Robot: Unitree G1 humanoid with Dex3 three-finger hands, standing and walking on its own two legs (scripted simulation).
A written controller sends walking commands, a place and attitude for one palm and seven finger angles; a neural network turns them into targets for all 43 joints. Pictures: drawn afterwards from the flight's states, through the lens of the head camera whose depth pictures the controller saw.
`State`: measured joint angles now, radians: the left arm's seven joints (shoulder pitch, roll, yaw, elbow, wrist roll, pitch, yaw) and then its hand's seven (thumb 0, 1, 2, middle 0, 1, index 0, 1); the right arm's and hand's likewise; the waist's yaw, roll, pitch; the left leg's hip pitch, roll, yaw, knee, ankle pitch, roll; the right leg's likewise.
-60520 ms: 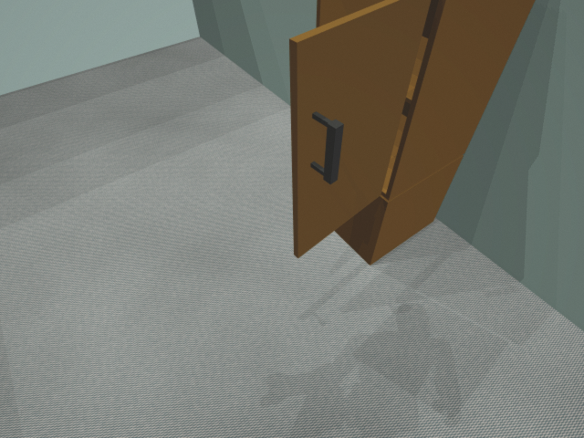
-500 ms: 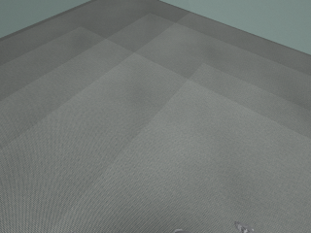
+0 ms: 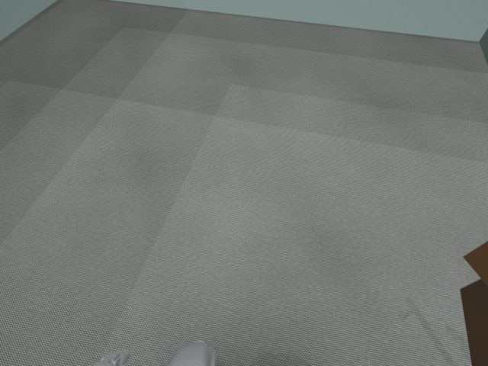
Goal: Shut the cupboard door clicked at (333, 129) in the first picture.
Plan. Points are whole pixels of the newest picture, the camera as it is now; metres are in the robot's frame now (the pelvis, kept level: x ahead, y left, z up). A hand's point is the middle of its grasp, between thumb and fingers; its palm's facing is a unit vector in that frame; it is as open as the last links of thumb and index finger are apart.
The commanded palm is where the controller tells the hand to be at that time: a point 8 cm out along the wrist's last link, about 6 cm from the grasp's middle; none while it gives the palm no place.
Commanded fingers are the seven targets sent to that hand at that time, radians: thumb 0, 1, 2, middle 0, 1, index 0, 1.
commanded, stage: turn to face it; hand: left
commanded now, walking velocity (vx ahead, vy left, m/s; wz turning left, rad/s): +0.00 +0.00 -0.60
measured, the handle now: out of the picture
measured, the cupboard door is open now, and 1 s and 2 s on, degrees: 35 35 35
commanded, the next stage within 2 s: take the last steps up to it in 1.82 s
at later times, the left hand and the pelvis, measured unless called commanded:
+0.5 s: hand (164, 335) +0.19 +0.17 -0.16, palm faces -0.31 -0.92 -0.26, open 7.4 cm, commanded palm none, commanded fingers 0.00 0.90 0.90 -0.20 -0.30 -0.20 -0.30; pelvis +0.01 +0.00 -0.01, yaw -19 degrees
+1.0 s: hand (184, 314) +0.23 +0.14 -0.17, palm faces -0.53 -0.83 -0.20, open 7.4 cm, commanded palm none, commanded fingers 0.00 0.90 0.90 -0.20 -0.30 -0.20 -0.30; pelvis +0.04 +0.01 +0.00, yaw -35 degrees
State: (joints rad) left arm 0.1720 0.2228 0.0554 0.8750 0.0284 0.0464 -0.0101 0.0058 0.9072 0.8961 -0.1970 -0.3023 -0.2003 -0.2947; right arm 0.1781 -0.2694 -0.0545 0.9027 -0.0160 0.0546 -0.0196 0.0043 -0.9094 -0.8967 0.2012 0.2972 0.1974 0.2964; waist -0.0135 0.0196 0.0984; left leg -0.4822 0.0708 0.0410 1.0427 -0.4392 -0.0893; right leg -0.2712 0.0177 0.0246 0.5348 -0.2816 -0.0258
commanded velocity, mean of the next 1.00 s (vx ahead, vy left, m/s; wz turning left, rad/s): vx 0.00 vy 0.00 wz -0.60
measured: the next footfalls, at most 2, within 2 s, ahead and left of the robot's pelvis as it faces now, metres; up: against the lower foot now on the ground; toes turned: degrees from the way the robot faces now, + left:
left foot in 0.16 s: +0.07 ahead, +0.14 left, +0.00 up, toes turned -3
right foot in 0.50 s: +0.01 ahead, -0.12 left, +0.00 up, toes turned -23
